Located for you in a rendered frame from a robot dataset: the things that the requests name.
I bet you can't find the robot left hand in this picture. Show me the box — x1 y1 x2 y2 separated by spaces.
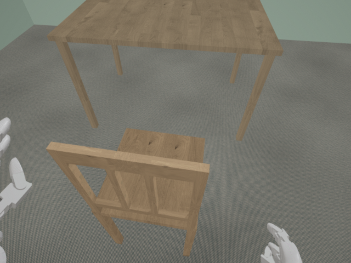
0 117 32 221

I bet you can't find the chair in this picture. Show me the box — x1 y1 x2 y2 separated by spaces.
46 128 210 256

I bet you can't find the robot right hand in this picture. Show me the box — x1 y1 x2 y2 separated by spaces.
261 223 302 263

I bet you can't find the table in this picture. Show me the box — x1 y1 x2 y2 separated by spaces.
47 0 284 141

